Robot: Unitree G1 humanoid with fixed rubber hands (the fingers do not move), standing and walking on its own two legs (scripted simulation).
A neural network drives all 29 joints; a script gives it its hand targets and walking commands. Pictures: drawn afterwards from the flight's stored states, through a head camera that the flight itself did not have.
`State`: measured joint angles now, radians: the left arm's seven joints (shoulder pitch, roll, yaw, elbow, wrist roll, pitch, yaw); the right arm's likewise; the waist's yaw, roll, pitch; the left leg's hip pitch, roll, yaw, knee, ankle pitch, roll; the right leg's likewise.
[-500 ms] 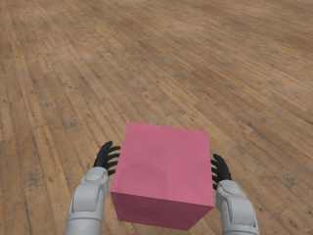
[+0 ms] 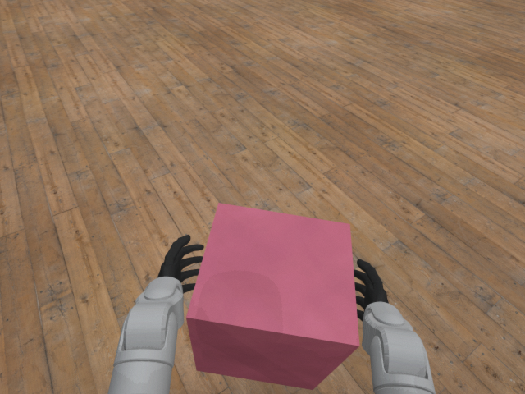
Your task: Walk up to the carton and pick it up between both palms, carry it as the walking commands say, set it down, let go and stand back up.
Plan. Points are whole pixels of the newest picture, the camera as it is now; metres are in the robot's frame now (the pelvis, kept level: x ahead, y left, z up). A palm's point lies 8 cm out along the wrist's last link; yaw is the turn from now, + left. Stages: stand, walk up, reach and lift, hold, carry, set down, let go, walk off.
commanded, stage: hold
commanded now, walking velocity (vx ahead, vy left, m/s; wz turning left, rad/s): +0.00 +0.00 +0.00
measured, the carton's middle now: (268, 301) +0.29 +0.00 -0.06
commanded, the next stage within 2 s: set down in 0.38 s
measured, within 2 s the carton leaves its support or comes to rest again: neither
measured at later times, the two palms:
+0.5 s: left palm (194, 327) +0.21 +0.10 +0.03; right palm (411, 333) +0.22 -0.21 +0.01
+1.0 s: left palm (186, 302) +0.26 +0.13 -0.01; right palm (378, 314) +0.26 -0.18 -0.03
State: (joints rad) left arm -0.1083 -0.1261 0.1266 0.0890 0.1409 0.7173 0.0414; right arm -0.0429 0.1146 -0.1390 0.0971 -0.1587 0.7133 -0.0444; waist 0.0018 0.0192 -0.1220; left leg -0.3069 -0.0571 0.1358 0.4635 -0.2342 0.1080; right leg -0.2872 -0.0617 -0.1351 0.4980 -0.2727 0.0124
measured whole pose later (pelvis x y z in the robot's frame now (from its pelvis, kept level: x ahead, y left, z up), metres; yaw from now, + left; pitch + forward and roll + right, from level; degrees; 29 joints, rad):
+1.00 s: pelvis -0.09 -0.03 -0.02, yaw +8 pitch -3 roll -2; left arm -0.64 -0.12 0.40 0.72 0.34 0.42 0.02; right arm -0.58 0.10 -0.55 0.70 -0.35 0.43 0.02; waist -0.07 0.00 0.16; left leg -0.42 -0.09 -0.02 0.67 -0.20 0.07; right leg -0.35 0.04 0.07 0.68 -0.28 0.01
